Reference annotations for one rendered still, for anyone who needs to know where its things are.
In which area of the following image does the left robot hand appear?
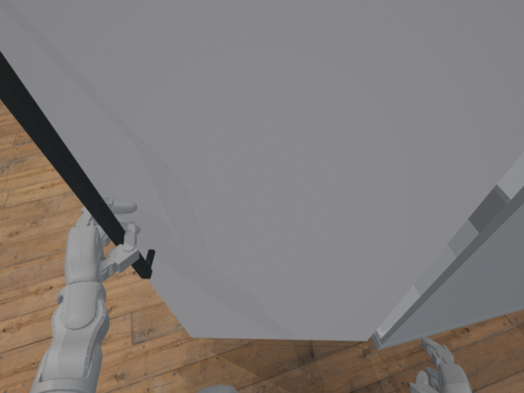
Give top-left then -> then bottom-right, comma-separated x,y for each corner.
64,196 -> 140,286

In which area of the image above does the robot left forearm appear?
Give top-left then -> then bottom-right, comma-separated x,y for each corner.
29,281 -> 110,393

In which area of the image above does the handle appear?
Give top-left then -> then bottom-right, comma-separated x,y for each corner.
0,51 -> 156,279

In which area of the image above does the fridge door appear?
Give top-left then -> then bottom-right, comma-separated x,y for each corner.
0,0 -> 524,341

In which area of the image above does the right robot hand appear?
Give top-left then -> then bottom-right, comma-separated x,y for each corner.
410,337 -> 472,393

